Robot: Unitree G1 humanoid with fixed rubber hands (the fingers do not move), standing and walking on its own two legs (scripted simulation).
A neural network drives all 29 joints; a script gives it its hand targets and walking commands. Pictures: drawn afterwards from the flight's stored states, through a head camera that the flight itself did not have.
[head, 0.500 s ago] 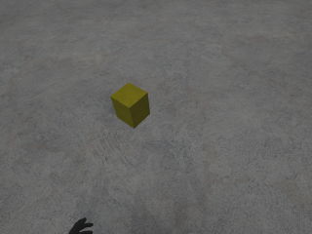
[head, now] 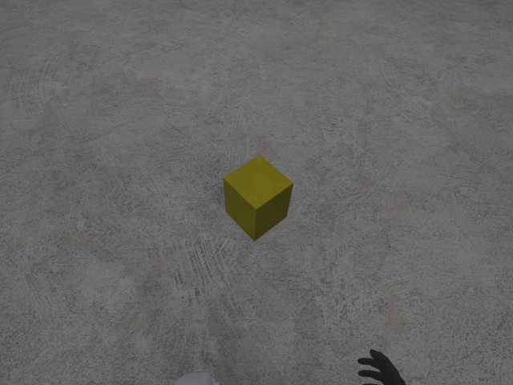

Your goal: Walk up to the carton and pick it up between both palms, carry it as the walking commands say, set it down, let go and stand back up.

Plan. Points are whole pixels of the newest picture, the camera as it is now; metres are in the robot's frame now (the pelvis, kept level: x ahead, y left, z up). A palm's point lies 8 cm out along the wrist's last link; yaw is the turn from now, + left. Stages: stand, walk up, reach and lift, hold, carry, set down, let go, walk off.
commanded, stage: walk up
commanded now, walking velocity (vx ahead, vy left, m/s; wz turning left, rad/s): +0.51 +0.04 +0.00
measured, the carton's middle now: (257, 198) +0.89 +0.05 -0.63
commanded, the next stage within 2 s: none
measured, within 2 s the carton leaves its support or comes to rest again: neither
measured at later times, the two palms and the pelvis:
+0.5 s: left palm (161, 280) +0.29 +0.20 -0.09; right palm (415, 341) +0.24 -0.27 -0.14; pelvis +0.26 -0.03 +0.03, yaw +1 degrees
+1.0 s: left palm (147, 231) +0.42 +0.28 -0.14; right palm (350, 206) +0.52 -0.18 -0.12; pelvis +0.44 +0.04 +0.01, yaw +0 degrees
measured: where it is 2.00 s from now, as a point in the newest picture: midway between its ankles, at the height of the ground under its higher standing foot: (240, 307)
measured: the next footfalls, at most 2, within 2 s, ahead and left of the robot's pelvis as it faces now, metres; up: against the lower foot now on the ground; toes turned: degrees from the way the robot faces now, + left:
right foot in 0.28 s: +0.29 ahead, -0.12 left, +0.00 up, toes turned -9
left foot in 0.82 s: +0.53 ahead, +0.17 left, +0.00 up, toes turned +11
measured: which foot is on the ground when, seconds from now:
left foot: down 0.00-0.30, up 0.32-0.80, down 0.82-1.00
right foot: up 0.00-0.26, down 0.28-0.82, up 0.84-1.00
